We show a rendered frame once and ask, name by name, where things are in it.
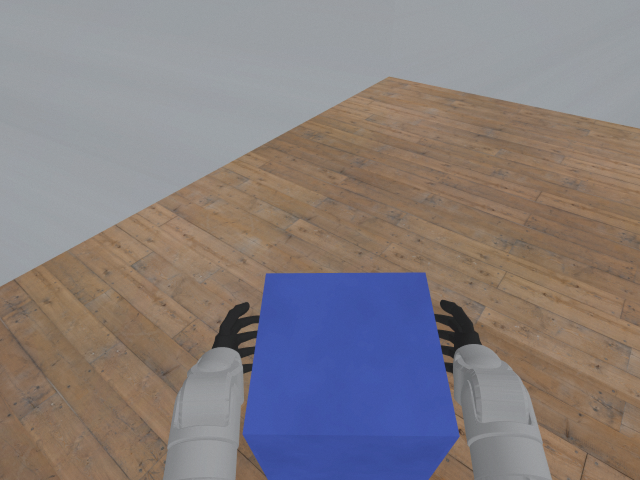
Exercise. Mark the robot right hand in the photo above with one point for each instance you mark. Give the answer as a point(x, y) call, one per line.
point(462, 326)

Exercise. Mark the left robot forearm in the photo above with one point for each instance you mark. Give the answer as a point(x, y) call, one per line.
point(205, 427)

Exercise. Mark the carton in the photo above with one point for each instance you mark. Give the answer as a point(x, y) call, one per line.
point(348, 379)

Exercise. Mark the right robot forearm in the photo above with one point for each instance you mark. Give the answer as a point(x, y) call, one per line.
point(500, 424)

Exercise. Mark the robot left hand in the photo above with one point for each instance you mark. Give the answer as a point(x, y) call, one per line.
point(228, 337)

